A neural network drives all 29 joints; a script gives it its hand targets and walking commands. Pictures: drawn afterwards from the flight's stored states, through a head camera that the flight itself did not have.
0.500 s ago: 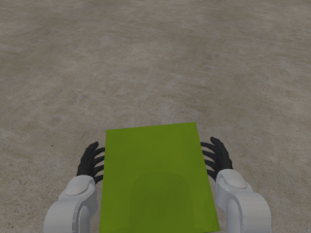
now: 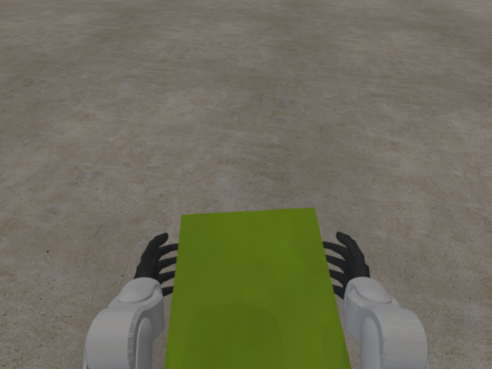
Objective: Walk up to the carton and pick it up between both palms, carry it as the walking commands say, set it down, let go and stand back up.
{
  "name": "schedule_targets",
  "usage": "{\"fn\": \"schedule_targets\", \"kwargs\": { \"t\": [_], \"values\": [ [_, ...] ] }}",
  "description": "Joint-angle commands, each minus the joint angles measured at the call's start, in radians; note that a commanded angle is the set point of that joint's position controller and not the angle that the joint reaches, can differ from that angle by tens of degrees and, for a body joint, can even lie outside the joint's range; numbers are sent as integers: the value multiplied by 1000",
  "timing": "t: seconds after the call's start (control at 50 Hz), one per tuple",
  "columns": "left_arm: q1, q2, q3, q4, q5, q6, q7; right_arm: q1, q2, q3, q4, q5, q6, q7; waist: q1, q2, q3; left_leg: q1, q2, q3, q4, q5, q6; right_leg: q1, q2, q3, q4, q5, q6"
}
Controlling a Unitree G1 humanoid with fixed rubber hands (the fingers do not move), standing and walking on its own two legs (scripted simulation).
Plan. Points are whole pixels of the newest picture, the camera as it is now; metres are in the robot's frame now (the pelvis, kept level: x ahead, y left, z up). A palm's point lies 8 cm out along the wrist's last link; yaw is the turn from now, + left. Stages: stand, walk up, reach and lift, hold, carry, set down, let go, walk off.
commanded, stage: carry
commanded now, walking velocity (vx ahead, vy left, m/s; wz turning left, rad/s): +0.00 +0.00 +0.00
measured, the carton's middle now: (253, 309) +0.24 -0.02 +0.01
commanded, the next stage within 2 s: hold in 1.64 s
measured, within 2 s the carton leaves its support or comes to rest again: neither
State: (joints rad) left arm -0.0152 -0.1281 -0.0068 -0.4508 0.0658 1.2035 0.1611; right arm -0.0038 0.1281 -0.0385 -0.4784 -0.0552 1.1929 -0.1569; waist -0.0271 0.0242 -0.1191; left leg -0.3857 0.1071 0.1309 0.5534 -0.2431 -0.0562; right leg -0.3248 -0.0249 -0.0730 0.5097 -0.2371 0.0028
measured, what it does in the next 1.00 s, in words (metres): stands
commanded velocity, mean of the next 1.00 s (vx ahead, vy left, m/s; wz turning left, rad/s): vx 0.00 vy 0.00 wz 0.00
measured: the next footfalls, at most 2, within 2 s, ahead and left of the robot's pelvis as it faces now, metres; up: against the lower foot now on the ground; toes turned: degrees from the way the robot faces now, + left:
none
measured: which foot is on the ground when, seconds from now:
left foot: down 0.00-1.00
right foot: down 0.00-1.00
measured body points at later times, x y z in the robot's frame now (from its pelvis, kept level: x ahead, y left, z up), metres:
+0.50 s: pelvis -0.03 +0.01 +0.00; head -0.05 +0.01 +0.45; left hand +0.22 +0.15 +0.08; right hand +0.22 -0.14 +0.09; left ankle +0.04 +0.13 -0.73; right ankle +0.02 -0.12 -0.73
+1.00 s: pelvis -0.01 +0.00 +0.00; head -0.02 +0.00 +0.45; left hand +0.26 +0.14 +0.07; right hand +0.27 -0.15 +0.07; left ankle +0.04 +0.13 -0.73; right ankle +0.02 -0.12 -0.73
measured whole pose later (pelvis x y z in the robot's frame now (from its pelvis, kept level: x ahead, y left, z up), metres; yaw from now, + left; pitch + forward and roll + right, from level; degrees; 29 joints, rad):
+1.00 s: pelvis -0.01 +0.00 +0.00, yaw +0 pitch +3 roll +0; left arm -0.09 -0.13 0.04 -0.29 0.08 1.09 0.15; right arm -0.09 0.13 -0.06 -0.30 -0.08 1.07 -0.14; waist 0.00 0.00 -0.10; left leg -0.38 0.08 0.13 0.50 -0.16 -0.01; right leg -0.34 -0.04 -0.07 0.53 -0.23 0.00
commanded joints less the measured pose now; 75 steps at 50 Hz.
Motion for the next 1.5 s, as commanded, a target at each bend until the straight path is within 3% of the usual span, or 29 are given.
{"fn": "schedule_targets", "kwargs": {
  "t": [0.0, 0.04, 0.1, 0.26, 0.38, 0.62, 0.94, 1.22, 1.48],
  "values": [
    [-341, -803, -518, -103, -256, -37, -126, -402, 825, 634, -88, 307, -13, 144, 19, -128, -108, 65, 8, -47, -46, 21, -12, 6, -173, 178, -197, -55, -40],
    [-327, -789, -515, -100, -255, -34, -127, -384, 811, 626, -80, 300, -10, 145, 20, -128, -111, 99, 16, -70, -71, 23, 2, -38, -145, 166, -203, -140, -27],
    [-358, -782, -532, -113, -267, -29, -130, -370, 800, 602, -63, 287, -8, 143, 20, -80, -91, 94, 23, -80, -105, -18, 16, -77, -129, 157, -192, -181, -25],
    [-383, -785, -563, -119, -297, -18, -132, -334, 777, 555, -44, 259, -8, 135, 25, -10, -89, 38, 54, -103, -197, -165, 32, -71, -95, 97, -108, -151, -16],
    [-380, -793, -566, -123, -302, -22, -131, -338, 779, 559, -55, 262, -12, 134, 29, 3, -103, 15, 67, -110, -227, -213, 39, -49, -88, 70, -77, -131, -16],
    [-378, -784, -545, -104, -290, -35, -132, -351, 777, 567, -43, 258, -22, 134, 27, -26, -124, 55, 49, -91, -183, -91, 41, -28, -102, 83, -105, -83, -25],
    [-434, -764, -465, 58, -229, -149, -150, -402, 748, 486, 120, 205, -129, 153, 30, -30, -157, 119, 41, -82, -133, 63, 42, 18, -101, 83, -85, 73, -32],
    [-445, -689, -391, 150, -182, -261, -153, -415, 690, 413, 220, 163, -240, 154, 28, -29, -169, 144, 42, -77, -102, 106, 43, 43, -104, 69, -61, 154, -31],
    [-434, -636, -364, 183, -160, -310, -147, -401, 644, 384, 256, 142, -292, 145, 26, -25, -173, 139, 45, -74, -92, 115, 48, 49, -100, 63, -53, 168, -34]
  ]
}}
